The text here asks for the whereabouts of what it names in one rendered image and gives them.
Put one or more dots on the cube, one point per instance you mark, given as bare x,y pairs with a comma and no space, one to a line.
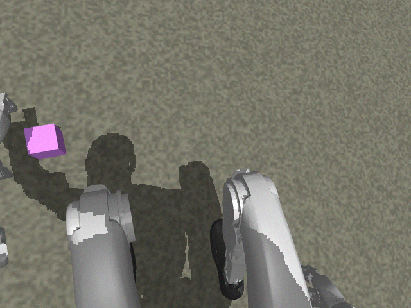
44,141

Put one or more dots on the right robot foot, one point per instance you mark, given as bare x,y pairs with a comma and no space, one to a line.
218,249

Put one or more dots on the right robot hand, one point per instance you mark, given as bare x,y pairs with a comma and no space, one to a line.
324,293

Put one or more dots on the left robot hand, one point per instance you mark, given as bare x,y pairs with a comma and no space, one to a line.
6,106

